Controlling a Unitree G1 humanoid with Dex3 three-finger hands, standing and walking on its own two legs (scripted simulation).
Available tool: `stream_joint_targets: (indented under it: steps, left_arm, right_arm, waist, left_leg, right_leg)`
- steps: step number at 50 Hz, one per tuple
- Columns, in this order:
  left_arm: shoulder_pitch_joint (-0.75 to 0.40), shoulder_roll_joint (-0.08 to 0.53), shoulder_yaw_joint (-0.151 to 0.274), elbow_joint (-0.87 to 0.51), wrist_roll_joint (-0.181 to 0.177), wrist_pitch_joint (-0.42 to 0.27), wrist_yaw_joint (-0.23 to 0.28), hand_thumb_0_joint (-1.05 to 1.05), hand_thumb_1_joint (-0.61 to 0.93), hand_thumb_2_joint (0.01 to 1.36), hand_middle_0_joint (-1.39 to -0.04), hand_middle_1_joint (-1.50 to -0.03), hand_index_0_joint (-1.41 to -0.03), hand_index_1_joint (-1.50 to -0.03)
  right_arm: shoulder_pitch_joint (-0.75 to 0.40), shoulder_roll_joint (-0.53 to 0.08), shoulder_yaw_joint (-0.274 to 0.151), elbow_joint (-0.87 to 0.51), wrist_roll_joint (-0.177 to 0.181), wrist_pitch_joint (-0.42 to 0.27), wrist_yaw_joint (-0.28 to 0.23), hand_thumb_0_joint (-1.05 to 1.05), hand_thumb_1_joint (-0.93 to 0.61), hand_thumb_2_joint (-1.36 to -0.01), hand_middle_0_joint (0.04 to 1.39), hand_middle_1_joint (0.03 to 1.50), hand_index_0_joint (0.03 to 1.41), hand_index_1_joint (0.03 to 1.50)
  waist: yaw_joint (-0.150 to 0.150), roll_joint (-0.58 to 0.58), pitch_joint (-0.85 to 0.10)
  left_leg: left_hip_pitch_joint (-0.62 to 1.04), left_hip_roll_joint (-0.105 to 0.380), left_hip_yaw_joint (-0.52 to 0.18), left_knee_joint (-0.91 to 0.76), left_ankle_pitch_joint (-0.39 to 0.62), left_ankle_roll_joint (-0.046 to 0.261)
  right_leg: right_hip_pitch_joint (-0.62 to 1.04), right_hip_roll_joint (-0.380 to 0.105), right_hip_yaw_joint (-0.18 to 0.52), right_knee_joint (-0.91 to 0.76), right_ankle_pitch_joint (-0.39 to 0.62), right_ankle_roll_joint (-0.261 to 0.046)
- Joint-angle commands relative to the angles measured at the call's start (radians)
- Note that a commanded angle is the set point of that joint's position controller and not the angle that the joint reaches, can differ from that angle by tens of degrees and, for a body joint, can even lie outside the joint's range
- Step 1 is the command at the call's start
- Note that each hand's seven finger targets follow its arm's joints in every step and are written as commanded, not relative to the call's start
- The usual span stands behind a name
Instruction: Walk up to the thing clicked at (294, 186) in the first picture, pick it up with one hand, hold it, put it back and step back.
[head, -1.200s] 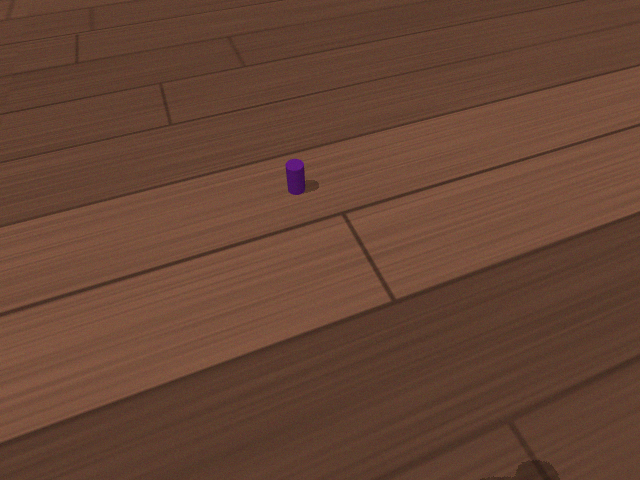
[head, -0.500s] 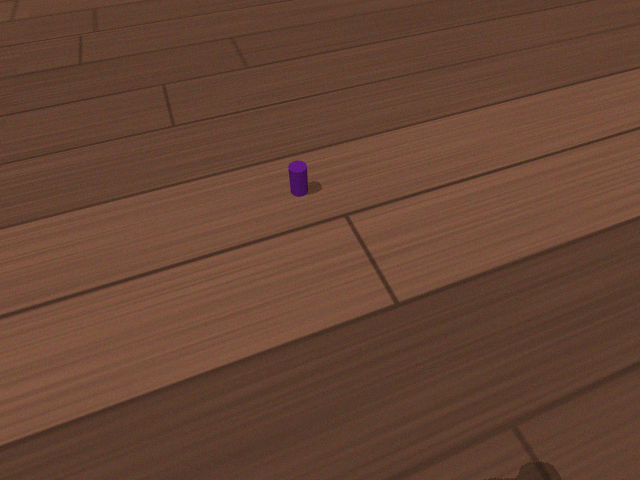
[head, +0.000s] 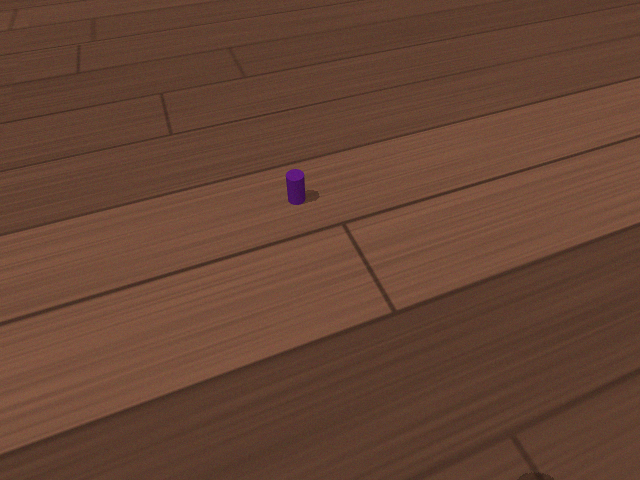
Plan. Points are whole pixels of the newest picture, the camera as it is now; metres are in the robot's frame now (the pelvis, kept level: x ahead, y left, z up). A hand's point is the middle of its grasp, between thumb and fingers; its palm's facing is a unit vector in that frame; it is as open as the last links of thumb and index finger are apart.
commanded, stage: walk up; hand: left
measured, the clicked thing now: (295, 187) +1.38 +0.16 -0.71
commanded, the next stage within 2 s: none
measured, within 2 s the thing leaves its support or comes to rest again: neither
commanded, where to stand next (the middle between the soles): +1.02 -0.05 m, yaw -2 degrees
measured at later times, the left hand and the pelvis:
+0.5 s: hand (176, 453) +0.18 +0.23 -0.15, palm faces -0.03 -0.91 -0.41, open 7.4 cm; pelvis +0.16 -0.05 -0.01, yaw -1 degrees
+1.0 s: hand (218, 288) +0.46 +0.22 -0.15, palm faces -0.11 -0.92 -0.36, open 7.4 cm; pelvis +0.40 -0.06 +0.00, yaw -4 degrees
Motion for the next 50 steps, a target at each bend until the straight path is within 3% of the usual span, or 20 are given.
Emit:
stream_joint_targets:
  steps: [1,4,7,10,11,12,13,15,16,18,25,29,30,31,32,33,35,38,46,50]
  left_arm:
    - [-0.073,0.237,0.08,-0.125,0.011,-0.036,-0.011,0.0,0.9,0.9,-0.2,-0.3,-0.2,-0.3]
    - [-0.13,0.216,0.067,-0.178,0.01,-0.04,-0.016,0.0,0.9,0.9,-0.2,-0.3,-0.2,-0.3]
    - [-0.11,0.24,0.071,-0.195,0.008,-0.047,-0.034,0.0,0.9,0.9,-0.2,-0.3,-0.2,-0.3]
    - [0.215,0.269,0.098,-0.076,-0.002,-0.075,-0.013,0.0,0.9,0.9,-0.2,-0.3,-0.2,-0.3]
    - [0.359,0.381,0.136,-0.046,0.012,-0.081,0.004,0.0,0.9,0.9,-0.2,-0.3,-0.2,-0.3]
    - [0.317,0.422,0.133,-0.078,0.009,-0.087,0.012,0.0,0.9,0.9,-0.2,-0.3,-0.2,-0.3]
    - [0.237,0.401,0.122,-0.121,0.002,-0.082,0.012,0.0,0.9,0.9,-0.2,-0.3,-0.2,-0.3]
    - [0.18,0.326,0.111,-0.16,-0.018,-0.079,0.022,0.0,0.9,0.9,-0.2,-0.3,-0.2,-0.3]
    - [0.167,0.288,0.095,-0.165,-0.028,-0.082,0.03,0.0,0.9,0.9,-0.2,-0.3,-0.2,-0.3]
    - [0.139,0.274,0.085,-0.178,-0.033,-0.08,0.034,0.0,0.9,0.9,-0.2,-0.3,-0.2,-0.3]
    - [0.115,0.286,0.082,-0.243,-0.021,-0.073,0.028,0.0,0.9,0.9,-0.2,-0.3,-0.2,-0.3]
    - [0.116,0.292,0.077,-0.26,-0.04,-0.07,0.043,0.0,0.9,0.9,-0.2,-0.3,-0.2,-0.3]
    - [0.147,0.268,0.066,-0.268,-0.045,-0.067,0.046,0.0,0.9,0.9,-0.2,-0.3,-0.2,-0.3]
    - [0.218,0.202,0.054,-0.268,-0.055,-0.06,0.041,0.0,0.9,0.9,-0.2,-0.3,-0.2,-0.3]
    - [0.285,0.235,0.065,-0.259,-0.066,-0.055,0.045,0.0,0.9,0.9,-0.2,-0.3,-0.2,-0.3]
    - [0.259,0.296,0.062,-0.242,-0.052,-0.049,0.051,0.0,0.9,0.9,-0.2,-0.3,-0.2,-0.3]
    - [0.221,0.289,0.051,-0.242,-0.048,-0.058,0.032,0.0,0.9,0.9,-0.2,-0.3,-0.2,-0.3]
    - [0.248,0.25,0.053,-0.232,-0.048,-0.047,0.011,0.0,0.9,0.9,-0.2,-0.3,-0.2,-0.3]
    - [0.122,0.238,0.069,-0.271,-0.016,-0.043,-0.021,0.0,0.9,0.9,-0.2,-0.3,-0.2,-0.3]
    - [0.016,0.211,0.065,-0.299,-0.015,-0.052,-0.025,0.0,0.9,0.9,-0.2,-0.3,-0.2,-0.3]
  right_arm:
    - [0.007,-0.274,-0.091,-0.105,-0.006,-0.041,-0.003,0.0,-0.9,-0.9,0.2,0.3,0.2,0.3]
    - [0.081,-0.334,-0.126,-0.111,-0.004,-0.048,-0.002,0.0,-0.9,-0.9,0.2,0.3,0.2,0.3]
    - [0.025,-0.351,-0.133,-0.165,-0.006,-0.039,0.006,0.0,-0.9,-0.9,0.2,0.3,0.2,0.3]
    - [-0.109,-0.253,-0.1,-0.218,0.005,-0.03,0.017,0.0,-0.9,-0.9,0.2,0.3,0.2,0.3]
    - [-0.119,-0.187,-0.076,-0.249,0.017,-0.033,0.022,0.0,-0.9,-0.9,0.2,0.3,0.2,0.3]
    - [-0.086,-0.174,-0.065,-0.263,0.025,-0.033,0.012,0.0,-0.9,-0.9,0.2,0.3,0.2,0.3]
    - [-0.071,-0.24,-0.074,-0.249,0.017,-0.029,0.0,0.0,-0.9,-0.9,0.2,0.3,0.2,0.3]
    - [-0.039,-0.259,-0.079,-0.213,0.029,-0.035,0.001,0.0,-0.9,-0.9,0.2,0.3,0.2,0.3]
    - [-0.01,-0.235,-0.077,-0.2,0.028,-0.029,0.007,0.0,-0.9,-0.9,0.2,0.3,0.2,0.3]
    - [0.029,-0.22,-0.071,-0.204,0.031,-0.013,0.015,0.0,-0.9,-0.9,0.2,0.3,0.2,0.3]
    - [-0.118,-0.197,-0.075,-0.292,0.015,-0.009,0.046,0.0,-0.9,-0.9,0.2,0.3,0.2,0.3]
    - [0.122,-0.242,-0.115,-0.243,-0.01,-0.021,0.032,0.0,-0.9,-0.9,0.2,0.3,0.2,0.3]
    - [0.26,-0.278,-0.136,-0.221,-0.028,-0.023,0.022,0.0,-0.9,-0.9,0.2,0.3,0.2,0.3]
    - [0.338,-0.322,-0.163,-0.234,-0.036,-0.026,0.011,0.0,-0.9,-0.9,0.2,0.3,0.2,0.3]
    - [0.305,-0.364,-0.166,-0.257,-0.002,-0.032,0.008,0.0,-0.9,-0.9,0.2,0.3,0.2,0.3]
    - [0.236,-0.35,-0.173,-0.274,0.024,-0.035,0.002,0.0,-0.9,-0.9,0.2,0.3,0.2,0.3]
    - [0.106,-0.279,-0.13,-0.31,0.039,-0.037,-0.005,0.0,-0.9,-0.9,0.2,0.3,0.2,0.3]
    - [0.104,-0.238,-0.109,-0.297,0.029,-0.058,-0.006,0.0,-0.9,-0.9,0.2,0.3,0.2,0.3]
    - [0.152,-0.251,-0.118,-0.316,0.029,-0.087,0.014,0.0,-0.9,-0.9,0.2,0.3,0.2,0.3]
    - [0.187,-0.265,-0.118,-0.316,0.031,-0.072,0.015,0.0,-0.9,-0.9,0.2,0.3,0.2,0.3]
  waist:
    - [-0.023,0.052,0.073]
    - [-0.079,0.142,0.076]
    - [-0.054,0.185,0.119]
    - [0.126,0.037,-0.031]
    - [0.189,-0.255,-0.041]
    - [0.135,-0.27,0.014]
    - [0.11,-0.101,0.049]
    - [0.068,-0.04,0.075]
    - [0.041,-0.049,0.078]
    - [0.001,-0.112,0.063]
    - [0.041,-0.127,0.11]
    - [-0.073,-0.02,-0.041]
    - [-0.134,0.054,-0.149]
    - [-0.147,0.226,-0.226]
    - [-0.118,0.28,-0.269]
    - [-0.096,0.16,-0.239]
    - [-0.043,0.043,-0.063]
    - [-0.008,0.046,0.085]
    - [-0.045,0.142,0.14]
    - [-0.068,0.145,0.117]
  left_leg:
    - [-0.045,0.173,-0.257,-0.134,-0.247,0.117]
    - [0.249,0.336,-0.428,-0.263,-0.178,0.234]
    - [0.107,0.347,-0.377,-0.278,-0.213,0.228]
    - [-0.117,0.118,-0.036,0.135,0.121,0.093]
    - [-0.387,-0.013,0.063,0.508,0.025,0.035]
    - [-0.613,-0.102,0.004,0.595,-0.149,0.001]
    - [-0.611,-0.022,-0.082,0.619,-0.141,0.004]
    - [-0.588,-0.004,-0.131,0.664,-0.025,0.015]
    - [-0.548,-0.01,-0.141,0.635,0.033,0.018]
    - [-0.452,-0.034,-0.09,0.573,0.113,0.019]
    - [-0.233,0.005,0.074,0.116,0.315,0.003]
    - [0.079,-0.006,0.05,0.062,0.38,0.088]
    - [0.276,0.01,-0.003,0.059,0.303,0.134]
    - [0.419,0.187,-0.277,0.008,0.16,0.198]
    - [0.485,0.374,-0.728,-0.127,0.055,0.31]
    - [0.43,0.408,-0.742,-0.186,-0.094,0.335]
    - [0.148,0.302,-0.416,-0.22,-0.016,0.182]
    - [-0.063,0.207,-0.191,-0.271,0.164,0.087]
    - [-0.002,0.185,-0.092,-0.328,0.04,0.12]
    - [0.075,0.195,-0.063,-0.25,0.247,0.12]
  right_leg:
    - [-0.207,-0.081,0.124,0.065,-0.162,-0.055]
    - [-0.468,-0.047,0.008,0.217,-0.109,0.004]
    - [-0.362,-0.107,0.08,0.177,-0.161,-0.001]
    - [0.191,-0.031,0.002,-0.101,0.128,0.003]
    - [0.383,-0.195,0.311,-0.213,0.028,-0.021]
    - [0.459,-0.356,0.574,-0.277,0.153,-0.079]
    - [0.398,-0.439,0.598,-0.237,0.232,-0.163]
    - [0.385,-0.314,0.354,-0.185,0.498,-0.131]
    - [0.364,-0.242,0.224,-0.154,0.639,-0.045]
    - [0.274,-0.174,0.088,-0.159,0.767,0.016]
    - [0.113,-0.171,0.01,-0.237,0.57,-0.048]
    - [0.089,-0.19,0.004,0.127,0.743,-0.061]
    - [-0.001,-0.134,-0.024,0.371,0.689,-0.038]
    - [-0.186,0.01,-0.039,0.668,0.273,-0.005]
    - [-0.363,0.145,0.067,0.841,-0.179,-0.008]
    - [-0.387,0.046,0.144,0.904,-0.144,-0.043]
    - [-0.341,-0.012,0.204,0.815,0.003,-0.038]
    - [-0.268,-0.034,0.155,0.677,0.105,-0.007]
    - [-0.402,-0.106,0.046,0.331,0.242,0.049]
    - [-0.363,-0.112,0.007,0.146,0.318,0.018]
